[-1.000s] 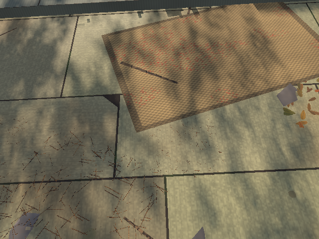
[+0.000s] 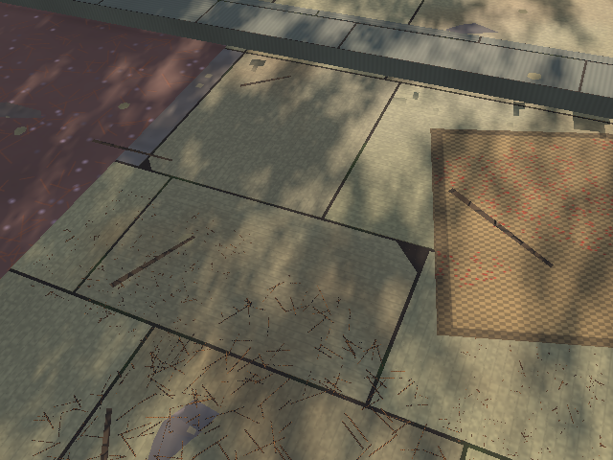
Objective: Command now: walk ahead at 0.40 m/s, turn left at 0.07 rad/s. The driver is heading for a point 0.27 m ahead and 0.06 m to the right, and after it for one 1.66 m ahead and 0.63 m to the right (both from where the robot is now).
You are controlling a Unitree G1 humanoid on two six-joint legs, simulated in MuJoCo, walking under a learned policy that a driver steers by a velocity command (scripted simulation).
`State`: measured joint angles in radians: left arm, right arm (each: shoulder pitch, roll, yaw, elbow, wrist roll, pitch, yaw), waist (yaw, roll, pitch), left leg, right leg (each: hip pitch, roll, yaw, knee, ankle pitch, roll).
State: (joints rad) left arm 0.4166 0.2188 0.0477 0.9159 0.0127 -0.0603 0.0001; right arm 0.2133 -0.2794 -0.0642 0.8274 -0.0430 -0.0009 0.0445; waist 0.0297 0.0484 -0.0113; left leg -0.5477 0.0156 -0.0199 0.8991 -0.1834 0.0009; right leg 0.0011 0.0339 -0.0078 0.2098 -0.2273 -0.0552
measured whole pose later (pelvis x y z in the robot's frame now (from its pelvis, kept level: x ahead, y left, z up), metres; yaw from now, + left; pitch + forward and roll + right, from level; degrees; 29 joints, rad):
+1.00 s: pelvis +0.48 -0.06 -0.01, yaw -30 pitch +1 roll +0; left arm 0.34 0.27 0.07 0.88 0.00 -0.04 -0.01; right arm 0.13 -0.26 -0.04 0.76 -0.05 -0.03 0.01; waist 0.03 0.03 0.06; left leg -0.63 0.13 -0.04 1.02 -0.23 -0.05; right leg -0.15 0.16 0.03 0.33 -0.19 -0.15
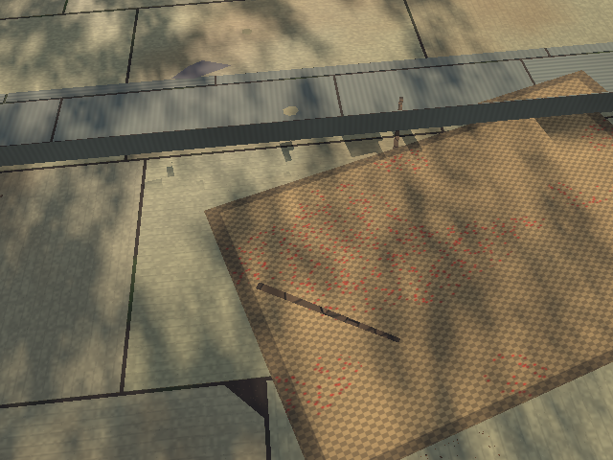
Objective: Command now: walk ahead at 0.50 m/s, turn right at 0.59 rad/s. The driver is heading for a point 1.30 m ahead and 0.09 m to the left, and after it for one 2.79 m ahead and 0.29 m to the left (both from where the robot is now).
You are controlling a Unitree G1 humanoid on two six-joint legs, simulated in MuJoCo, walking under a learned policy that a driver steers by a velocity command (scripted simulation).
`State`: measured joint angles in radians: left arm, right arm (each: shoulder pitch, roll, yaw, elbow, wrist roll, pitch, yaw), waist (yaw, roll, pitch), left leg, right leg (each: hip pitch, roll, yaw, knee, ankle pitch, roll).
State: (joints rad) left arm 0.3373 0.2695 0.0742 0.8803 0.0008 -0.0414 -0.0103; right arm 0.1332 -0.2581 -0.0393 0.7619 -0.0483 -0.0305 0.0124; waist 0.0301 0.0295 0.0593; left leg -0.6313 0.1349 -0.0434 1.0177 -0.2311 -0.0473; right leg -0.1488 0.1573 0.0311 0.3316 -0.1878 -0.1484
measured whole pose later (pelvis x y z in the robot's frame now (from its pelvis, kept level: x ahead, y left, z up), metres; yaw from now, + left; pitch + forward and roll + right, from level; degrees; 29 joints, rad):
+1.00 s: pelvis +0.54 -0.03 +0.00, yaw -2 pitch +0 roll +0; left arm 0.26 0.23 0.03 0.87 0.02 -0.09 0.00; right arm 0.30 -0.27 -0.06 0.90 -0.02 -0.02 0.03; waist -0.01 0.04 0.03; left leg -0.51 0.05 -0.01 1.09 -0.27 0.06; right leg -0.17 0.02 -0.16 0.34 -0.18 -0.07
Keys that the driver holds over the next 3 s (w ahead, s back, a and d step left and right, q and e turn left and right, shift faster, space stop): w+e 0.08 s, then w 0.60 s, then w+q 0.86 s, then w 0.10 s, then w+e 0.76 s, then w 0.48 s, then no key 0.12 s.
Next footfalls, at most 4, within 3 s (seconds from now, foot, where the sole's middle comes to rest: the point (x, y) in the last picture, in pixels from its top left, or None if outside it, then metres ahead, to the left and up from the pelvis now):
0.28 left None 0.35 0.13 -0.78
0.80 right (391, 402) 0.59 -0.11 -0.78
1.34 left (305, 296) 0.86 0.08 -0.78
1.88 right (329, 194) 1.20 0.03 -0.78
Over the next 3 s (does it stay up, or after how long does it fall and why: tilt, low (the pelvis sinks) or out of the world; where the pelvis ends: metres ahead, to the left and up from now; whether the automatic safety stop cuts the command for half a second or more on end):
stays up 1.68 0.21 0.06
